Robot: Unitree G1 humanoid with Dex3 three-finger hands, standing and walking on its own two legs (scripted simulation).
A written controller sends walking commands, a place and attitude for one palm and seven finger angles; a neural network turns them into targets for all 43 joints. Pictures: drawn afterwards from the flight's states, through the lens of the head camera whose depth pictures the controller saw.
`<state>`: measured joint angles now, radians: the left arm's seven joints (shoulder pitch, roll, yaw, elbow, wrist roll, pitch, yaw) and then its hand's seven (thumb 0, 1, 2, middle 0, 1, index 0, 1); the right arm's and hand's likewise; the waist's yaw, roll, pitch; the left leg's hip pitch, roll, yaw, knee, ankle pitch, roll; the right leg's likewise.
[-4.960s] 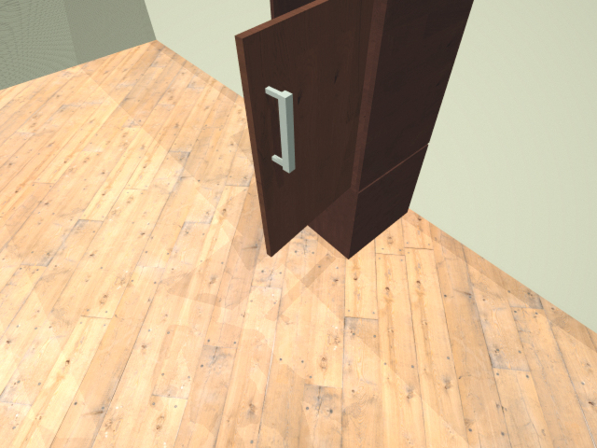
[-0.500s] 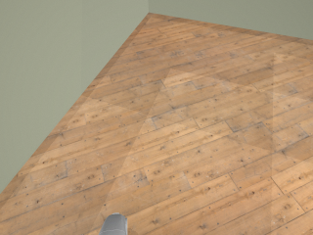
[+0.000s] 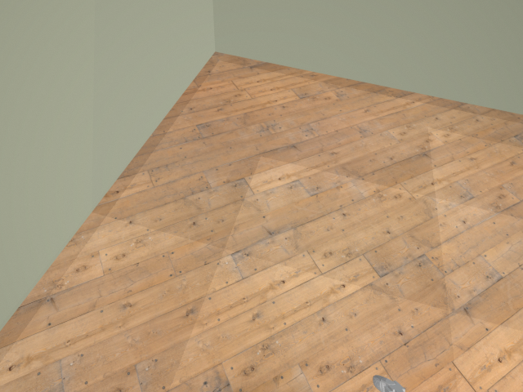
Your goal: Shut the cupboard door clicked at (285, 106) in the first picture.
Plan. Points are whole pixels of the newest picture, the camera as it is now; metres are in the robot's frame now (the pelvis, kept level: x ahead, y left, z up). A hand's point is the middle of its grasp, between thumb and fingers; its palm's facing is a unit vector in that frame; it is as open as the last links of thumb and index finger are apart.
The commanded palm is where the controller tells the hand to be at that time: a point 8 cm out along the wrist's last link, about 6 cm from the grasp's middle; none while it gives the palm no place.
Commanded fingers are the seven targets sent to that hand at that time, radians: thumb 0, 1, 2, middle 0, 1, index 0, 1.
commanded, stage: walk around to get in front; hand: left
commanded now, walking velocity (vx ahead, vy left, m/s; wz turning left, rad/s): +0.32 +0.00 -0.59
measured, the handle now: out of the picture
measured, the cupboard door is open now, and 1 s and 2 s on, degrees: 97 97 97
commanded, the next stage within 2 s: walk to a spot facing it in 0.18 s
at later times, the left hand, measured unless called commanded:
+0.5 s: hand (240, 260) +0.39 +0.08 -0.16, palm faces -0.22 -0.96 -0.16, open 7.3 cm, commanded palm none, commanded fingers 0.00 0.90 0.90 -0.20 -0.30 -0.20 -0.30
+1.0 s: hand (176, 278) +0.34 +0.21 -0.18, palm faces +0.17 -0.96 -0.22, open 7.3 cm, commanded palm none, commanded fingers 0.00 0.90 0.90 -0.20 -0.30 -0.20 -0.30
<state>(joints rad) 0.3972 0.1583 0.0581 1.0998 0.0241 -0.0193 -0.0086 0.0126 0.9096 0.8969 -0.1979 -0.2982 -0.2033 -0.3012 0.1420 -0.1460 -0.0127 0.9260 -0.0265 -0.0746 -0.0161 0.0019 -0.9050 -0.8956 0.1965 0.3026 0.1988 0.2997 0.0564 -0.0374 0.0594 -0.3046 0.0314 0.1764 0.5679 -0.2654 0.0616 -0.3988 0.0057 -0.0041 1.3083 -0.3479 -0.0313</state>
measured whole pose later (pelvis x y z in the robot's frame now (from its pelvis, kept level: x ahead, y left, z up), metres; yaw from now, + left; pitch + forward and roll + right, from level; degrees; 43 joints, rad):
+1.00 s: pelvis +0.29 -0.01 +0.00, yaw +8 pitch +2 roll -2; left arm 0.14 0.25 0.09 0.97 0.02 0.05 0.02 0.01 0.91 0.90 -0.19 -0.30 -0.20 -0.30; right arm 0.19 -0.22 -0.05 0.93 -0.02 0.01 -0.02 0.00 -0.91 -0.90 0.19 0.30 0.20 0.30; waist -0.01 -0.04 0.07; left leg -0.38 0.02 0.08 0.58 -0.23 0.06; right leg -0.52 -0.07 -0.03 1.22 -0.39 0.08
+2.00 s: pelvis +0.28 -0.09 +0.01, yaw +45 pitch +0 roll -1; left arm 0.18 0.27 0.08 0.93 0.02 0.06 0.01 0.01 0.91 0.90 -0.20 -0.30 -0.20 -0.30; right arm 0.10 -0.21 -0.04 0.90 -0.02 0.03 0.00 0.00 -0.90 -0.90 0.20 0.30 0.20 0.30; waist 0.03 -0.04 0.10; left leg -0.27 -0.01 0.03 0.52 -0.25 0.04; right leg -0.49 -0.10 -0.02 1.13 -0.40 0.09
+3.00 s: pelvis +0.32 -0.12 +0.01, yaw +80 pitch +1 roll -1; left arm 0.15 0.26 0.07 0.89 0.02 0.06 0.01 0.01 0.91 0.90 -0.20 -0.30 -0.20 -0.30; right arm 0.14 -0.22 -0.05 0.91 -0.02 0.04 0.01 0.00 -0.90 -0.90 0.20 0.30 0.20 0.30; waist 0.00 0.00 0.09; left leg -0.30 -0.01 -0.05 0.51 -0.23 0.02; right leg -0.44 -0.07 -0.01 0.90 -0.42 0.08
